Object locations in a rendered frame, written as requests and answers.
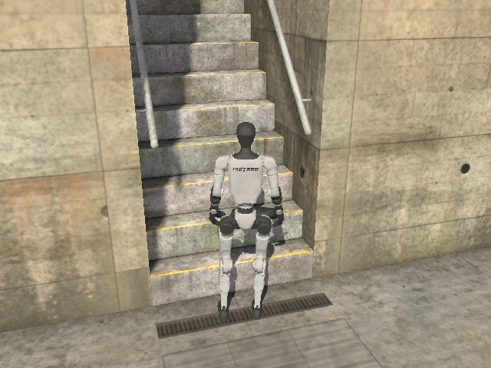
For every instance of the left robot hand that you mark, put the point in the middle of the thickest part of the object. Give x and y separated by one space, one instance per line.
219 214

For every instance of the right robot hand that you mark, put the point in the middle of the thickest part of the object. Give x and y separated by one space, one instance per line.
273 215

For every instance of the robot right shin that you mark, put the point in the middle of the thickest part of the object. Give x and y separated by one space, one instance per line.
259 282

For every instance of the left robot forearm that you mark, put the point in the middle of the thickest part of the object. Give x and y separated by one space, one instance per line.
214 203

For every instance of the left robot foot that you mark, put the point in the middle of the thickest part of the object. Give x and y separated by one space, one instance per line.
223 314

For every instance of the right robot upper arm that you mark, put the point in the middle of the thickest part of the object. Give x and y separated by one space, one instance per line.
272 174

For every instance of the left robot upper arm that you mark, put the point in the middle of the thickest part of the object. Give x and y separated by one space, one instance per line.
218 175

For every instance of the right robot forearm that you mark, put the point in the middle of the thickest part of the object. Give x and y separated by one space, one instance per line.
277 203

